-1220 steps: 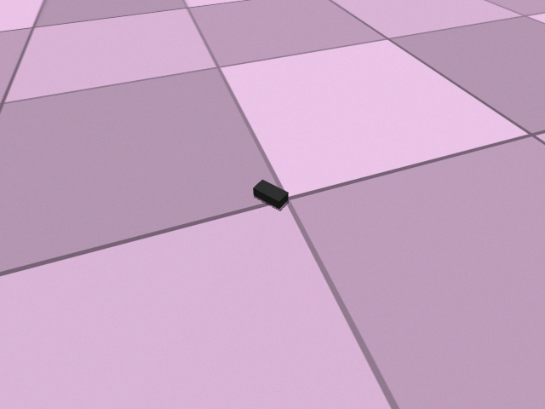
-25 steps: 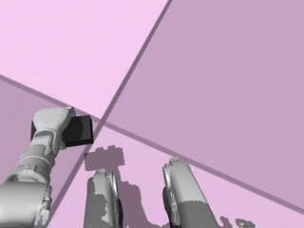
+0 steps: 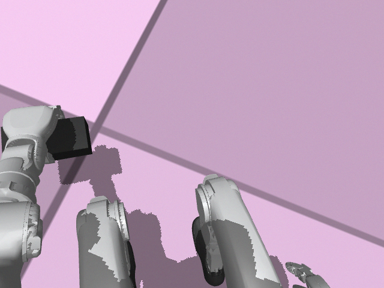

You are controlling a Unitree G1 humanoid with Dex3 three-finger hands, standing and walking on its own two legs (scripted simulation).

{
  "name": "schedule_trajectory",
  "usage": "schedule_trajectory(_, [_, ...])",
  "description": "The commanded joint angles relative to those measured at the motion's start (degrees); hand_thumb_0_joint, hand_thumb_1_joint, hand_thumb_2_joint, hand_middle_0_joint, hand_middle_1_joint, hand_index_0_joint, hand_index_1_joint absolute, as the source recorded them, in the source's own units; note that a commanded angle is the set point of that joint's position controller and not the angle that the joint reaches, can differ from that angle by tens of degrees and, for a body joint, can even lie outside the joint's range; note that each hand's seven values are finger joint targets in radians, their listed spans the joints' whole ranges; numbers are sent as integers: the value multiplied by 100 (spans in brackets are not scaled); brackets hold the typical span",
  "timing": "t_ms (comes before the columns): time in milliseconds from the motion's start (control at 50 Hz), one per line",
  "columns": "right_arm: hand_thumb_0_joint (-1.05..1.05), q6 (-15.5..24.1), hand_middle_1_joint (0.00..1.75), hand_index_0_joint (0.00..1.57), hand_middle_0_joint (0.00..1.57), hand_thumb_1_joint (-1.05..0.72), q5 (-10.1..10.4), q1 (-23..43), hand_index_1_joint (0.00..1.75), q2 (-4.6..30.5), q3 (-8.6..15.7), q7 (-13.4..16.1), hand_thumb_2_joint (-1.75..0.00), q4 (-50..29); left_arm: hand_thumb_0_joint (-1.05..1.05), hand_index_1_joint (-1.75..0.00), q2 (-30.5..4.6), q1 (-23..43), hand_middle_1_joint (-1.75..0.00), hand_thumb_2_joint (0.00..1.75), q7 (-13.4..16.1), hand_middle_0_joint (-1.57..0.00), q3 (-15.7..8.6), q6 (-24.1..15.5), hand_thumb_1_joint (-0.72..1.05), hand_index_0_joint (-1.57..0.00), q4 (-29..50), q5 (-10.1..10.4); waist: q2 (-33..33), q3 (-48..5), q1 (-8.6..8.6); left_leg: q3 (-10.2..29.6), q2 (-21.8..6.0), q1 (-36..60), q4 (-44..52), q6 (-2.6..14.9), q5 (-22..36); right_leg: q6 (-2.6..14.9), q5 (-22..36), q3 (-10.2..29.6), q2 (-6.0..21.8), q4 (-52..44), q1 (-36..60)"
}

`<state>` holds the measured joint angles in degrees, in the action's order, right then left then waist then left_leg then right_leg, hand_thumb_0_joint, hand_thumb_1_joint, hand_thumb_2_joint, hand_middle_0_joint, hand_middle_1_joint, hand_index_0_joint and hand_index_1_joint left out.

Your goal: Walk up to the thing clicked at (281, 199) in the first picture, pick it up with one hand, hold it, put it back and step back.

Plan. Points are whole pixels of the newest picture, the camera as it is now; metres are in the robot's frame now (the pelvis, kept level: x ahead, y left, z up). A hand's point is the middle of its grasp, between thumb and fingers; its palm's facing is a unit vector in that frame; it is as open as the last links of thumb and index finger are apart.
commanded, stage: crouch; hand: left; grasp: from above
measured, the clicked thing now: (49, 141) +0.47 +0.25 -0.21
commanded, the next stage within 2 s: lower in 0.50 s
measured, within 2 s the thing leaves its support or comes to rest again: rests again in 1.60 s
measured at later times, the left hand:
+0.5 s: hand (53, 140) +0.47 +0.25 -0.23, palm faces -0.46 -0.03 -0.89, open 10.6 cm
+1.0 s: hand (60, 145) +0.48 +0.25 -0.28, palm faces -0.48 -0.03 -0.88, open 10.6 cm
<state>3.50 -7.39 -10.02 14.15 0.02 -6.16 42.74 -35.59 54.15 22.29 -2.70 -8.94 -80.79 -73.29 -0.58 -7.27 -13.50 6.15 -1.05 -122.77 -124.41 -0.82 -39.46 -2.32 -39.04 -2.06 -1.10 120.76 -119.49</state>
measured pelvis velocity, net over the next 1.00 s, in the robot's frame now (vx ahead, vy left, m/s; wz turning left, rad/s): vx -0.01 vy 0.00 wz -0.06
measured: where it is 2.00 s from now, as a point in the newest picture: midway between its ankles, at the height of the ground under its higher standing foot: (169, 274)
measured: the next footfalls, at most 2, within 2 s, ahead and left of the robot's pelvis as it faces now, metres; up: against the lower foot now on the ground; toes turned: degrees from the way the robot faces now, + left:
none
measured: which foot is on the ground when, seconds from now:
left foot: down 0.00-1.00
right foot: down 0.00-1.00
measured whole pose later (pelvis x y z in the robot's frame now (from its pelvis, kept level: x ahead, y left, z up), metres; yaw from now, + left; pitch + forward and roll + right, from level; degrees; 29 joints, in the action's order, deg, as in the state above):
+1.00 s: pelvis -0.01 +0.00 -0.08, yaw -3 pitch +33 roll -9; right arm 4.9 -10.0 -9.4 16.1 -6.6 -8.7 41.8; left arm -45.2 59.1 25.3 -4.7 -11.9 -88.3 -75.2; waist 2.3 1.2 -17.9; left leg 9.8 -0.4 -134.5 -140.2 -1.2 -39.6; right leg -3.1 -38.4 -4.3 -2.3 134.4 -130.1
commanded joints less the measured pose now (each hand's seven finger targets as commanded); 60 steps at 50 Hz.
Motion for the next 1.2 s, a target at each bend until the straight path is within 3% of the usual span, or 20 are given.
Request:
schedule_trajectory(0, [0,17,30,20,20,-90,-3,-1322,30,1343,424,50,-90,-32,0,-64,-1457,2296,-66,79,294,-100,-207,-44,66,-102,930,40,-1721,-3899,-69,-333,89,3292,1239,143,1208,459,1352,-452,-41,-1048,1493])
schedule_trajectory(160, [0,40,30,20,20,-90,-55,-1353,30,1437,306,-5,-90,-6,0,-68,-1624,2442,-71,83,354,-100,-241,-88,68,-102,576,-10,-1737,-3702,-175,-364,116,2902,915,168,1004,448,1243,-490,-41,-796,1215])
schedule_trajectory(220, [0,61,30,20,20,-90,-56,-1359,30,1493,270,-24,-90,-20,0,-67,-1723,2657,-70,81,357,-101,-236,-135,70,-103,672,8,-1824,-3905,-228,-358,116,2924,785,170,1044,451,1297,-523,-67,-663,1200])
schedule_trajectory(320, [0,66,30,20,20,-90,-92,-1368,30,1495,169,-41,-90,-8,0,-70,-2003,2595,-71,83,390,-103,-333,-167,70,-105,519,3,-1676,-3716,-220,-466,129,2408,551,224,945,414,1248,-520,-106,-625,1355])
schedule_trajectory(340, [0,65,30,20,20,-90,-112,-1420,30,1514,143,-42,-90,-3,0,-70,-2124,2782,-71,84,403,-104,-385,-191,71,-106,711,2,-1682,-3894,-263,-474,128,2431,464,237,1016,393,1348,-513,-109,-605,1477])
schedule_trajectory(460, [0,35,30,20,20,-90,-112,-1337,30,1532,39,-54,-90,1,0,-69,-2056,2545,-71,83,406,-108,-305,-151,75,-109,453,-12,-1825,-3737,-227,-436,123,2271,394,204,1109,411,1419,-584,-137,-388,1319])
schedule_trajectory(620, [0,28,30,20,20,-91,-109,-1286,30,1588,-22,-73,-90,-26,0,-69,-2035,2560,-68,85,356,-108,-202,-124,67,-106,358,29,-1797,-3501,-329,-402,117,2146,211,221,998,411,1385,-640,-161,-281,1160])
schedule_trajectory(720, [0,49,30,20,20,-91,-152,-1327,30,1622,-119,-93,-90,5,0,-68,-2025,2670,-67,83,359,-106,-143,-227,66,-105,168,-15,-1747,-3295,-497,-336,116,1966,74,211,1017,403,1374,-724,-181,-139,1075])
schedule_trajectory(760, [0,60,30,20,20,-91,-165,-1316,30,1659,-118,-99,-90,21,0,-68,-2286,2854,-67,83,410,-106,-266,-291,67,-105,359,-30,-1860,-3421,-470,-324,106,2038,-8,209,1118,404,1475,-746,-206,-65,1089])
schedule_trajectory(800, [0,81,30,20,20,-91,-183,-1261,30,1650,-164,-128,-90,-21,0,-67,-2135,2573,-67,81,438,-106,-182,-278,67,-105,23,-33,-1789,-3280,-477,-338,112,1929,-66,213,1121,398,1501,-751,-207,-24,1119])
schedule_trajectory(820, [0,91,30,20,20,-91,-212,-1327,30,1701,-154,-137,-90,-8,0,-68,-2369,2787,-67,83,491,-106,-332,-322,66,-105,232,-55,-1867,-3272,-544,-328,109,1896,-88,209,1104,395,1480,-777,-200,6,1105])
schedule_trajectory(840, [0,106,30,20,20,-91,-208,-1244,30,1692,-177,-141,-90,-53,0,-67,-2279,2641,-66,83,494,-106,-246,-312,66,-105,50,-55,-1860,-3201,-519,-334,93,1854,-149,223,1071,396,1464,-772,-220,7,1051])
schedule_trajectory(860, [0,109,30,20,20,-91,-238,-1309,30,1708,-177,-143,-90,-28,0,-67,-2379,2801,-65,82,526,-107,-326,-349,66,-105,309,-66,-1855,-3304,-566,-324,94,1893,-178,224,1101,380,1497,-786,-221,1,1114])
schedule_trajectory(920, [0,130,30,20,20,-91,-237,-1184,30,1758,-172,-148,-90,-81,0,-66,-2386,2568,-66,78,621,-106,-335,-327,68,-106,190,-45,-2107,-3346,-473,-294,79,2032,-151,177,1043,416,1401,-823,-234,99,961])
schedule_trajectory(980, [0,148,30,20,20,-91,-258,-1218,30,1760,-203,-184,-90,-80,0,-66,-2542,2616,-66,78,701,-105,-401,-290,67,-105,302,-95,-2134,-3399,-536,-295,72,1937,-238,186,1109,413,1497,-832,-240,170,1069])
schedule_trajectory(1040, [0,164,30,20,20,-90,-270,-1173,30,1769,-226,-203,-90,-97,0,-66,-2476,2461,-66,84,774,-105,-422,-233,67,-105,212,-71,-2220,-3346,-524,-266,68,2030,-219,162,1145,423,1517,-873,-249,222,945])
schedule_trajectory(1060, [0,171,30,20,20,-90,-272,-1156,30,1774,-234,-216,-90,-72,0,-66,-2416,2511,-65,83,769,-105,-338,-235,67,-105,155,-80,-2248,-3282,-588,-253,53,1974,-255,161,1144,427,1512,-888,-263,241,924])
schedule_trajectory(1100, [0,177,30,20,20,-90,-270,-1158,30,1817,-268,-228,-90,-44,0,-66,-2491,2528,-66,83,808,-104,-363,-221,66,-104,23,-74,-2169,-3242,-612,-204,54,1964,-276,158,1204,429,1556,-919,-264,286,870])
schedule_trajectory(1140, [0,228,30,20,20,-90,-337,-1251,30,1887,-331,-248,-90,-40,0,-67,-2652,2763,-67,86,836,-104,-430,-245,66,-104,60,-118,-2160,-3021,-749,-218,63,1859,-460,173,1258,423,1618,-938,-247,280,846])
schedule_trajectory(1180, [0,241,30,20,20,-90,-348,-1272,30,1881,-352,-252,-90,-33,0,-67,-2814,2499,-66,86,876,-105,-589,-276,66,-104,58,-152,-2106,-3116,-639,-223,65,1828,-458,170,1350,410,1681,-940,-262,256,1080])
